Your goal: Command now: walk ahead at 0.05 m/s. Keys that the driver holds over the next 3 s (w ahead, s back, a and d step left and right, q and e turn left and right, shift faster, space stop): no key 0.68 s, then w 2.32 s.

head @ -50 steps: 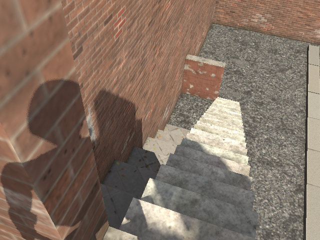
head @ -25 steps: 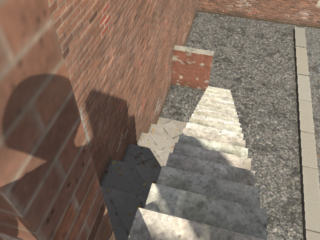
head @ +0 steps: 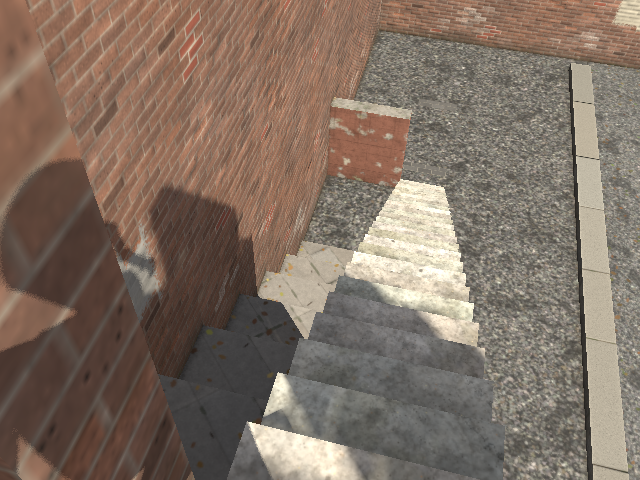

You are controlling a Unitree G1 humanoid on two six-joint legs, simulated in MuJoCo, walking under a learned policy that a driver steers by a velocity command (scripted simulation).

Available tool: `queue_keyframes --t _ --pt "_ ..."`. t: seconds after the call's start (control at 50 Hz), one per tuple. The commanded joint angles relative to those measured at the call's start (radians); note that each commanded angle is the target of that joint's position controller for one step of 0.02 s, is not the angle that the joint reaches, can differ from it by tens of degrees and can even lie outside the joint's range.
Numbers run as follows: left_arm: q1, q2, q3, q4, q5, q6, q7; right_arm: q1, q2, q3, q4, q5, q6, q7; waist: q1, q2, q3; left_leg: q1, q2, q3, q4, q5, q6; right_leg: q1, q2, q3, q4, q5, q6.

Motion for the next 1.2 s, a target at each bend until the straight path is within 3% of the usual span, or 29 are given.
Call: queue_keyframes --t 0.02,0.16,0.5,0.52,0.58,0.6,0.62,0.64,0.66,0.68,0.7,0.72,0.74,0.76,0.78,0.82,0.86,0.88,0.9,0.92,0.94,0.96,0.98,1.02,1.04,1.06,1.08,1.12,1.2 --pt "-0.024 0.117 0.029 -0.052 -0.003 -0.020 -0.015 0.002 -0.105 -0.020 -0.004 0.008 -0.003 -0.001 -0.001 -0.022 0.023 -0.022 -0.026 0.049 -0.094 0.072 0.014 0.031 -0.079 0.092 -0.111 0.195 0.000" --pt "-0.035 0.150 0.052 -0.033 0.002 -0.025 -0.005 -0.027 -0.113 -0.018 0.021 0.004 -0.019 -0.008 0.011 -0.023 -0.005 -0.008 -0.027 0.059 -0.094 0.181 0.018 0.092 -0.071 0.073 -0.059 0.367 -0.017" --pt "-0.025 0.186 0.076 0.030 0.008 -0.010 0.010 -0.040 -0.133 -0.012 0.085 0.004 -0.016 -0.020 0.019 0.003 0.000 0.052 -0.017 0.073 -0.126 0.244 0.027 0.106 -0.053 0.076 -0.072 0.360 -0.023" --pt "-0.014 0.190 0.077 0.033 0.011 -0.011 0.005 -0.025 -0.133 -0.013 0.097 0.007 -0.010 -0.018 0.019 -0.021 0.003 0.049 -0.018 0.086 -0.123 0.207 0.032 0.113 -0.048 0.070 -0.076 0.362 -0.028" --pt "-0.011 0.190 0.077 0.038 0.010 -0.012 0.002 -0.031 -0.139 -0.014 0.104 0.005 -0.006 -0.018 0.020 0.000 0.012 0.041 -0.019 0.093 -0.127 0.202 0.036 0.119 -0.046 0.072 -0.075 0.361 -0.028" --pt "-0.001 0.181 0.072 0.049 0.005 -0.009 0.005 -0.036 -0.133 -0.012 0.107 0.009 -0.007 -0.017 0.025 -0.002 0.029 0.040 -0.012 0.090 -0.134 0.203 0.038 0.112 -0.041 0.068 -0.081 0.354 -0.023" --pt "0.033 0.146 0.061 0.046 0.058 0.034 0.080 0.041 -0.079 0.003 0.132 -0.009 0.031 -0.067 0.035 0.042 0.025 0.082 -0.014 0.050 -0.141 0.336 -0.004 0.141 -0.142 0.091 -0.067 0.579 -0.030" --pt "0.013 0.183 0.067 0.060 -0.007 0.009 0.039 -0.071 -0.122 -0.005 0.085 0.016 -0.001 -0.036 0.026 0.018 -0.001 0.104 -0.005 0.075 -0.139 0.304 0.021 0.097 -0.038 0.074 -0.064 0.411 -0.015" --pt "0.009 0.207 0.075 0.062 -0.004 0.004 0.027 -0.063 -0.150 -0.011 0.094 0.011 -0.009 -0.025 0.029 0.012 0.004 0.089 -0.011 0.071 -0.134 0.287 0.028 0.109 -0.045 0.068 -0.080 0.373 -0.017" --pt "-0.002 0.145 0.052 0.030 0.065 0.048 0.088 0.030 -0.082 0.008 0.130 -0.010 0.027 -0.068 0.027 0.033 -0.010 0.125 -0.004 0.046 -0.157 0.396 -0.005 0.136 -0.140 0.085 -0.076 0.571 -0.038" --pt "0.043 0.179 0.064 0.081 -0.006 0.024 0.040 -0.034 -0.123 -0.002 0.106 0.014 0.007 -0.032 0.028 0.000 0.010 0.131 -0.003 0.063 -0.180 0.237 0.021 0.097 -0.040 0.077 -0.113 0.313 -0.017" --pt "0.056 0.190 0.067 0.088 -0.003 0.017 0.024 -0.007 -0.150 -0.007 0.121 0.006 0.006 -0.022 0.030 0.000 0.051 0.099 -0.010 0.062 -0.194 0.117 0.028 0.094 -0.050 0.081 -0.160 0.140 -0.018" --pt "0.020 0.172 0.062 0.047 0.065 0.062 0.084 0.026 -0.089 0.005 0.130 -0.025 0.042 -0.068 0.038 0.014 0.023 0.097 -0.061 0.092 -0.130 0.071 0.022 0.149 -0.104 0.085 -0.104 0.227 -0.075" --pt "0.052 0.187 0.063 0.047 0.060 0.085 0.107 0.023 -0.073 0.010 0.118 -0.027 0.060 -0.087 0.051 -0.035 0.024 0.074 -0.087 0.117 -0.096 -0.020 0.024 0.143 -0.107 0.107 -0.103 0.166 -0.098" --pt "0.072 0.199 0.065 0.049 0.051 0.103 0.119 0.007 -0.074 0.009 0.100 -0.027 0.072 -0.096 0.062 -0.073 0.076 0.017 -0.108 0.131 -0.068 -0.102 0.030 0.118 -0.126 0.146 -0.134 0.031 -0.119" --pt "0.113 0.223 0.067 0.055 0.057 0.118 0.124 -0.022 -0.081 0.001 0.071 -0.036 0.083 -0.098 0.088 -0.143 0.151 -0.097 -0.128 0.135 0.004 -0.137 0.053 0.113 -0.211 0.250 -0.221 -0.147 -0.160" --pt "0.157 0.223 0.066 0.078 0.058 0.116 0.125 -0.016 -0.062 0.001 0.048 -0.041 0.081 -0.092 0.091 -0.183 0.199 -0.116 -0.115 0.111 0.032 -0.108 0.077 0.081 -0.261 0.308 -0.240 -0.138 -0.195" --pt "0.132 0.213 0.063 0.078 0.060 0.111 0.124 0.041 -0.052 0.001 0.056 -0.037 0.072 -0.088 0.060 -0.179 0.184 -0.058 -0.116 0.107 0.001 -0.076 0.090 0.052 -0.254 0.285 -0.213 -0.113 -0.192" --pt "0.028 0.154 0.046 0.096 0.047 0.122 0.138 0.129 -0.036 0.008 0.052 -0.046 0.040 -0.086 -0.052 -0.229 0.186 0.128 -0.053 0.044 -0.146 0.105 0.104 -0.096 -0.094 0.075 -0.024 0.051 -0.113" --pt "-0.019 0.054 0.014 0.033 0.046 0.100 0.136 0.133 -0.143 -0.010 0.095 -0.015 0.019 -0.090 0.004 0.098 0.174 0.147 0.057 -0.088 -0.199 0.917 0.084 -0.073 -0.105 0.058 0.038 0.385 -0.032" --pt "0.104 0.066 0.019 0.070 0.029 0.092 0.138 0.169 -0.119 0.003 0.113 -0.010 0.013 -0.092 0.017 0.206 0.026 0.315 0.125 -0.111 -0.119 1.386 0.134 -0.043 -0.089 0.029 0.084 0.105 0.000" --pt "0.132 0.074 0.017 0.086 0.007 0.084 0.135 0.178 -0.070 0.018 0.123 -0.010 0.019 -0.100 0.003 0.260 -0.061 0.456 0.159 -0.132 -0.090 1.505 0.168 -0.079 -0.073 0.037 0.114 -0.075 0.008" --pt "0.131 0.086 0.019 0.090 0.007 0.080 0.132 0.164 -0.051 0.025 0.125 -0.015 0.033 -0.107 0.001 0.243 -0.080 0.477 0.155 -0.137 -0.105 1.401 0.180 -0.088 -0.075 0.063 0.112 -0.154 0.004" --pt "0.121 0.077 0.014 0.100 0.018 0.082 0.127 0.085 -0.061 0.028 0.114 -0.020 0.062 -0.121 0.032 0.158 -0.028 0.390 0.103 -0.080 -0.124 1.168 0.142 -0.028 -0.081 0.068 -0.007 -0.050 -0.003" --pt "0.146 0.067 0.006 0.108 0.024 0.082 0.127 0.058 -0.069 0.025 0.111 -0.015 0.075 -0.124 0.051 0.133 -0.013 0.327 0.061 -0.039 -0.126 0.996 0.100 0.047 -0.094 0.057 -0.106 0.160 -0.002" --pt "0.139 0.093 0.006 0.103 0.032 0.083 0.126 0.072 -0.084 0.015 0.108 -0.007 0.080 -0.119 0.031 0.091 0.000 0.261 0.019 -0.017 -0.142 0.722 0.065 0.106 -0.115 0.065 -0.122 0.381 -0.008" --pt "0.114 0.128 0.010 0.103 0.028 0.090 0.122 0.081 -0.082 0.013 0.099 0.000 0.079 -0.115 0.012 -0.025 0.020 0.245 -0.013 0.002 -0.196 0.523 0.050 0.101 -0.134 0.085 -0.095 0.520 -0.017" --pt "0.101 0.113 0.005 0.106 0.025 0.100 0.126 0.098 -0.070 0.013 0.115 -0.002 0.074 -0.116 0.019 -0.049 0.052 0.210 -0.019 -0.001 -0.230 0.450 0.040 0.155 -0.146 0.091 -0.109 0.588 -0.023" --pt "0.131 0.103 0.010 0.126 0.034 0.101 0.143 0.122 -0.040 0.015 0.128 -0.010 0.072 -0.102 0.029 -0.055 0.040 0.224 -0.008 -0.004 -0.245 0.454 0.036 0.169 -0.144 0.087 -0.145 0.573 -0.032"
